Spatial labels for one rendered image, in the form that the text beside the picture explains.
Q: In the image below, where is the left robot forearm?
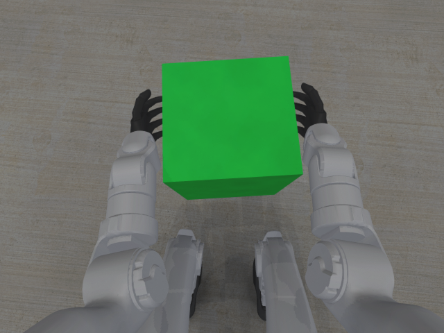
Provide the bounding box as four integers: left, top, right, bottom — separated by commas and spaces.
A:
83, 130, 161, 301

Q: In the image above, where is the right robot forearm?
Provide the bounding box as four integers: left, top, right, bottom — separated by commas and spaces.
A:
302, 123, 394, 288

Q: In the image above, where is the robot left upper arm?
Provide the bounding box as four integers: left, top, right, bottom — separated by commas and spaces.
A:
23, 247, 169, 333

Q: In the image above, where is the robot left foot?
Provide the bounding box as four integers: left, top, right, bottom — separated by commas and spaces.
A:
189, 266, 202, 318

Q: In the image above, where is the left robot hand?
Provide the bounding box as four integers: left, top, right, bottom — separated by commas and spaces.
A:
130, 89, 162, 142

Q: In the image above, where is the robot left thigh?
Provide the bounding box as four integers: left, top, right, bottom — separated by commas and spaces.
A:
137, 234, 204, 333

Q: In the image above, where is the robot right upper arm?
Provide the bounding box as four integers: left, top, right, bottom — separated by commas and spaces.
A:
305, 239, 444, 333

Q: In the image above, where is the carton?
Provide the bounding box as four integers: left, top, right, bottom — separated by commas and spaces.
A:
162, 56, 303, 200

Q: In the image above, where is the right robot hand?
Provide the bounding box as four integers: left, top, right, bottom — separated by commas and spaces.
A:
293, 83, 327, 138

